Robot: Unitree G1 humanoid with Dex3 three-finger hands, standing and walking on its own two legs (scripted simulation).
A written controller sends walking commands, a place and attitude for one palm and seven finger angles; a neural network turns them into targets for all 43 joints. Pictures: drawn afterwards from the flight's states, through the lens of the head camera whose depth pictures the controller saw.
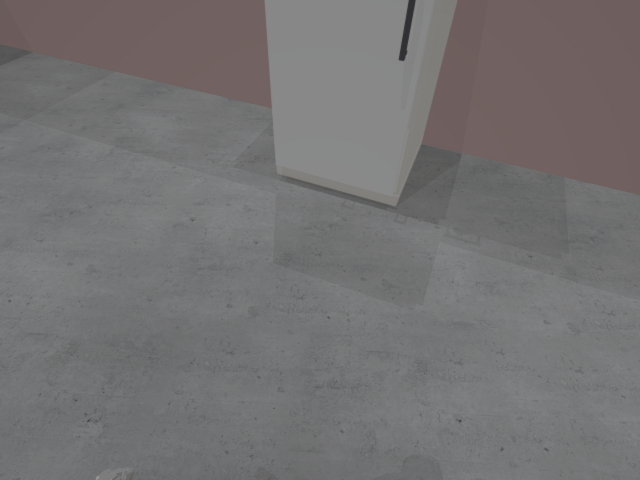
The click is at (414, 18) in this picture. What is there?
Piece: fridge door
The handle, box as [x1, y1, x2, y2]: [399, 0, 415, 60]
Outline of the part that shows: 415,0 409,0 399,55 400,60 404,59 406,53 406,45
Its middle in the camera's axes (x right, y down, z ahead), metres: +0.29 -0.73 +1.21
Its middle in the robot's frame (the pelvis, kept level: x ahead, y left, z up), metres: +1.42 -0.21 +0.11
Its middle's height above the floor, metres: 0.88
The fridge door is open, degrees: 0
